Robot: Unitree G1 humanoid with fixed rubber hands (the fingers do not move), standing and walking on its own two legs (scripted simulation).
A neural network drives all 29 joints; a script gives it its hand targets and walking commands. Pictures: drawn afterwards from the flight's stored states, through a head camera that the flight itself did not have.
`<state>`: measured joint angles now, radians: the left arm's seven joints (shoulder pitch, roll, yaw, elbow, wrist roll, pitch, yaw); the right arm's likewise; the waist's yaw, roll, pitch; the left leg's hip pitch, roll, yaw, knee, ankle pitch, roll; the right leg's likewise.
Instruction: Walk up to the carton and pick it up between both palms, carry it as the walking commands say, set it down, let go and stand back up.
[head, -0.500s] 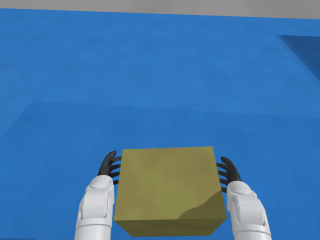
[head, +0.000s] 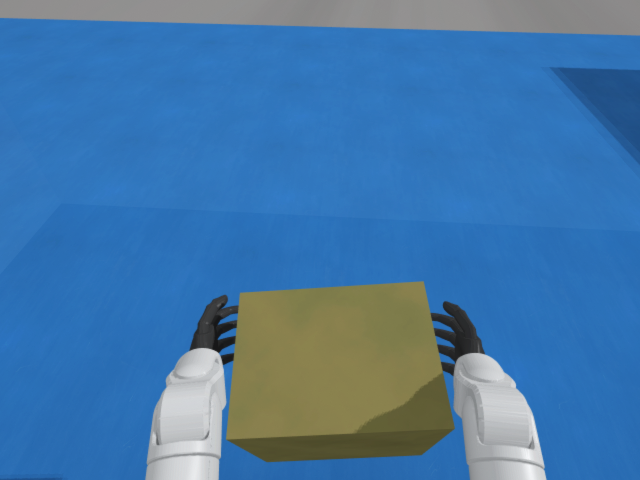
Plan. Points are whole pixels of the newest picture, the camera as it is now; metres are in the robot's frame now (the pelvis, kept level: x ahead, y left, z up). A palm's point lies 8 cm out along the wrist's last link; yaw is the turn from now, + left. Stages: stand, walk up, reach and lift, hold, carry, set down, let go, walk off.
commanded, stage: carry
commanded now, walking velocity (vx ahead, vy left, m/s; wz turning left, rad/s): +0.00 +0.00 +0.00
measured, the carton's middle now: (337, 380) +0.29 +0.00 -0.03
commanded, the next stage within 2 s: none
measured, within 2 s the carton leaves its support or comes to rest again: neither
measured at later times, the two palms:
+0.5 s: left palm (186, 375) +0.25 +0.18 +0.04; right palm (457, 385) +0.25 -0.14 +0.04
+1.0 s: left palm (165, 392) +0.23 +0.20 +0.05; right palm (446, 395) +0.24 -0.12 +0.04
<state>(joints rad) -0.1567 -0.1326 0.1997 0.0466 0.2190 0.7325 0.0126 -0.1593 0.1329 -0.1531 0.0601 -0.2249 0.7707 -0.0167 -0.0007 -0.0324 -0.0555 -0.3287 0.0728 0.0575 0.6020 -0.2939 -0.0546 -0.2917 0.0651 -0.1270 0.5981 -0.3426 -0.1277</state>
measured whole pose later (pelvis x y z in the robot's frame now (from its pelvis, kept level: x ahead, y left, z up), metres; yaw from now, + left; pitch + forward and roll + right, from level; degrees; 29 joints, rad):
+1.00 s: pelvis -0.04 +0.03 +0.00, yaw +2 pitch +0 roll +0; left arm -0.13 -0.13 0.18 0.03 0.17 0.78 0.05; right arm -0.13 0.13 -0.15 0.05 -0.18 0.81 -0.05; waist -0.01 -0.01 -0.06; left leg -0.35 0.03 0.06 0.57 -0.22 0.00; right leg -0.31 0.00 -0.15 0.58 -0.28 -0.08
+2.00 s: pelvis -0.05 +0.07 +0.00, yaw +2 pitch +1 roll +0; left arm -0.17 -0.14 0.17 0.04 0.20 0.78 0.06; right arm -0.16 0.13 -0.17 0.05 -0.19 0.79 -0.03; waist 0.00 -0.01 -0.06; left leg -0.39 -0.02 0.08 0.56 -0.20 0.06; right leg -0.35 -0.05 -0.14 0.59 -0.26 -0.02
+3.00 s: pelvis -0.04 +0.08 +0.00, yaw +2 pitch +1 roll -1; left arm -0.16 -0.13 0.17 0.07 0.19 0.78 0.07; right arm -0.15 0.13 -0.17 0.08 -0.20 0.78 -0.05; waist 0.00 0.00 -0.08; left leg -0.37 -0.02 0.09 0.57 -0.22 0.08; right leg -0.33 -0.05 -0.12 0.58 -0.27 0.00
